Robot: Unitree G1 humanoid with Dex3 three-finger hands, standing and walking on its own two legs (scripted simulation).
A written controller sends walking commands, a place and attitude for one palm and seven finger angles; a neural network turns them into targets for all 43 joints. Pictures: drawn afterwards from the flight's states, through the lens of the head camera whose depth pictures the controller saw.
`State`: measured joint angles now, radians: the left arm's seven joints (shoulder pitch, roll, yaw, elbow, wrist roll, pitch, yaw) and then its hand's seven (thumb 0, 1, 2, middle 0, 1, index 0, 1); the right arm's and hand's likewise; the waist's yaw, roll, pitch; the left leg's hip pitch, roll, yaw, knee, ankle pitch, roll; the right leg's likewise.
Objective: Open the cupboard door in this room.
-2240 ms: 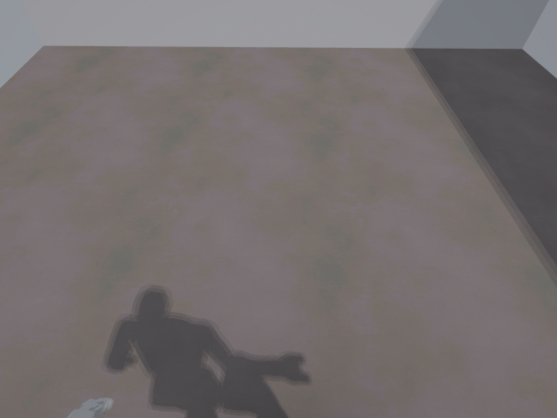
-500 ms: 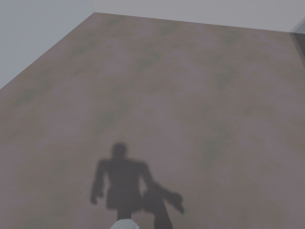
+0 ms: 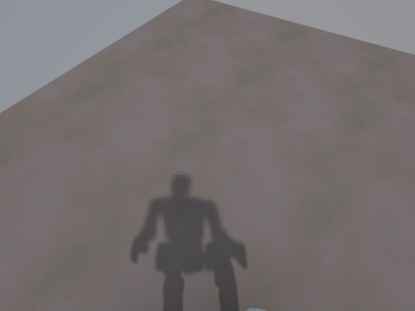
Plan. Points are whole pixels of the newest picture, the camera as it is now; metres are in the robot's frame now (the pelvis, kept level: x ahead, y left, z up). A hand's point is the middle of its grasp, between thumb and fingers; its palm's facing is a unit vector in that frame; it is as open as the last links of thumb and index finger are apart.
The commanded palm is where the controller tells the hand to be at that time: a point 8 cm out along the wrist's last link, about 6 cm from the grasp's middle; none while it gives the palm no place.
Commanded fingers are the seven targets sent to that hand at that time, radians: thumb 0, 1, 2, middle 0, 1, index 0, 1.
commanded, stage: turn or walk to find it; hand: left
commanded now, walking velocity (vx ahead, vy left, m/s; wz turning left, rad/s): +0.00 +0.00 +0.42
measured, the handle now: out of the picture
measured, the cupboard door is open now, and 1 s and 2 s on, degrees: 0 0 0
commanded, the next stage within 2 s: none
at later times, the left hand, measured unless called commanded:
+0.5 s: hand out of the picture -0.03 +0.20 -0.19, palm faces +0.27 -0.94 -0.21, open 7.4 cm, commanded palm none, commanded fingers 0.00 0.90 0.90 -0.20 -0.30 -0.20 -0.30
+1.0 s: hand out of the picture -0.02 +0.24 -0.15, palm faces +0.44 -0.87 -0.23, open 7.4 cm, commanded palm none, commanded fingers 0.00 0.90 0.90 -0.20 -0.30 -0.20 -0.30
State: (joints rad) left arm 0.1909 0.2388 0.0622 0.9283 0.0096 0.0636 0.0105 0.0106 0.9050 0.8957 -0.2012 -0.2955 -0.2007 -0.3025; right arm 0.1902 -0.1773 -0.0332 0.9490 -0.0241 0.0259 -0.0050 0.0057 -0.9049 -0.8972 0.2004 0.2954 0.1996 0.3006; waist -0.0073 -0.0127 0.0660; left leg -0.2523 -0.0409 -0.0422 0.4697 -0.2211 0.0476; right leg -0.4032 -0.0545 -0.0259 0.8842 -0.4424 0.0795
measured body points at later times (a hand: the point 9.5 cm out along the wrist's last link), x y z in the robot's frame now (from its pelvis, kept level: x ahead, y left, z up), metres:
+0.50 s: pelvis -0.02 +0.00 -0.01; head +0.01 +0.03 +0.43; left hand -0.04 +0.25 -0.17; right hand +0.10 -0.24 -0.15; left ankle -0.06 +0.11 -0.74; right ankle -0.01 -0.14 -0.74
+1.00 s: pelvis -0.04 +0.01 +0.00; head -0.02 +0.02 +0.45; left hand -0.04 +0.29 -0.14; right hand +0.10 -0.19 -0.15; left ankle -0.06 +0.11 -0.74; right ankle +0.01 -0.12 -0.72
